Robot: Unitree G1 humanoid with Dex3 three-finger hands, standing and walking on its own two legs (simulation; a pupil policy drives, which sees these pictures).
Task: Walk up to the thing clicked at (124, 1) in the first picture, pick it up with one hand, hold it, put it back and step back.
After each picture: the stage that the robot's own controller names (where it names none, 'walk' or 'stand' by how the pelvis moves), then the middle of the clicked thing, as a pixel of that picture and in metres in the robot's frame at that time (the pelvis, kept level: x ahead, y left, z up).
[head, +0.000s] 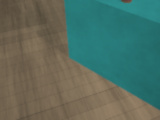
stand; out of the picture +1.01 -0.26 +0.09
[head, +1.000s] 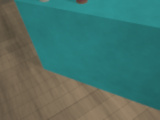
walk; out of the picture +0.93 +0.07 +0.13
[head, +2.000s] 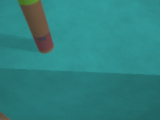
walk; (38, 24) +0.53 +0.19 +0.11
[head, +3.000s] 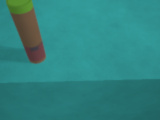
stand; (29, 33) +0.48 +0.20 +0.12
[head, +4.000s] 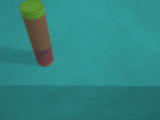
stand; (39, 37) +0.47 +0.18 +0.10
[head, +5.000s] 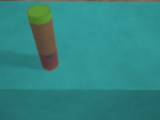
stand; (45, 42) +0.46 +0.16 +0.09
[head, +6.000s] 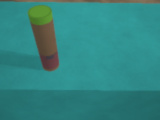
stand; (46, 42) +0.46 +0.15 +0.09
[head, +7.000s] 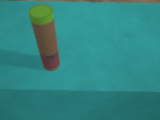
stand; (47, 42) +0.46 +0.15 +0.09
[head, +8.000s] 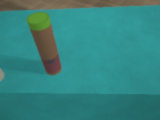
rise first; (47, 47) +0.45 +0.17 +0.10
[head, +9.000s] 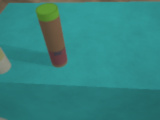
go down; (54, 39) +0.48 +0.16 +0.10
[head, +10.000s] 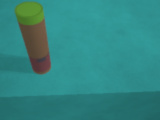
go down; (36, 43) +0.43 +0.16 +0.11
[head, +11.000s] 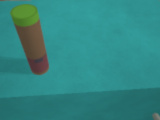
close in; (33, 44) +0.44 +0.16 +0.11
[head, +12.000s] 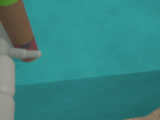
close; (18, 28) +0.46 +0.18 +0.14
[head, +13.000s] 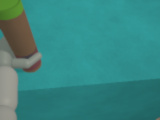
lift; (21, 40) +0.42 +0.18 +0.14
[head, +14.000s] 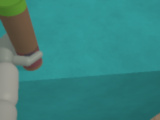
lift; (23, 37) +0.43 +0.18 +0.14
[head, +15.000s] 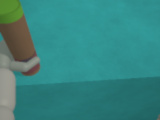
lift; (20, 43) +0.41 +0.19 +0.13
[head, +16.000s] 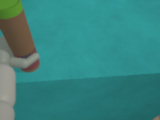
lift; (20, 39) +0.42 +0.19 +0.13
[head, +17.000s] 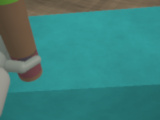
lift; (18, 39) +0.33 +0.16 +0.26
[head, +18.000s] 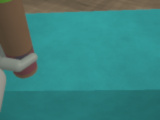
hold; (14, 36) +0.32 +0.18 +0.27
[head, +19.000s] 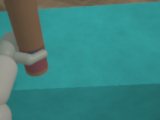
crouch; (28, 33) +0.37 +0.15 +0.23
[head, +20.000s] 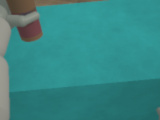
crouch; out of the picture +0.47 +0.16 +0.29
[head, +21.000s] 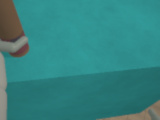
lower; (6, 22) +0.47 +0.19 +0.15
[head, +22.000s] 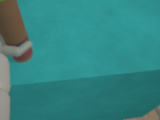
lower; (11, 27) +0.46 +0.19 +0.14
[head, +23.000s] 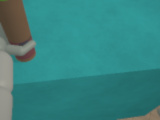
lower; (16, 26) +0.46 +0.18 +0.14
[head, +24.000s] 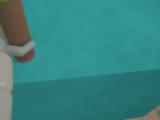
lower; (15, 27) +0.46 +0.19 +0.14
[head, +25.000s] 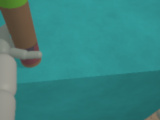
open; (22, 32) +0.45 +0.17 +0.14
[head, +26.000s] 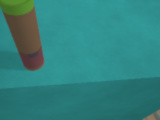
sink last; (26, 36) +0.42 +0.15 +0.13
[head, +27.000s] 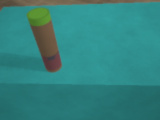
sink last; (47, 43) +0.46 +0.18 +0.11
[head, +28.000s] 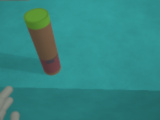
stand; (45, 46) +0.43 +0.17 +0.10
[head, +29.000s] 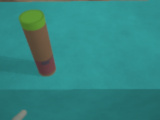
stand; (40, 47) +0.43 +0.18 +0.10
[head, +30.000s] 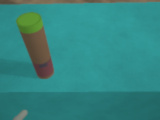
stand; (38, 50) +0.42 +0.18 +0.10
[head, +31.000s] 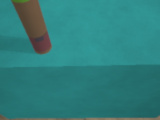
walk; (33, 23) +0.49 +0.19 +0.12
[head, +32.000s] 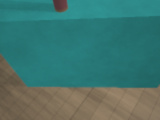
walk; out of the picture +0.78 +0.16 +0.11
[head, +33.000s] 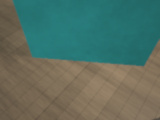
stand; out of the picture +1.13 +0.06 +0.12
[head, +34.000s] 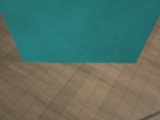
stand; out of the picture +1.10 +0.15 +0.11
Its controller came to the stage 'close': yes
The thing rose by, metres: 0.22
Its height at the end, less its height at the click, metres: +0.00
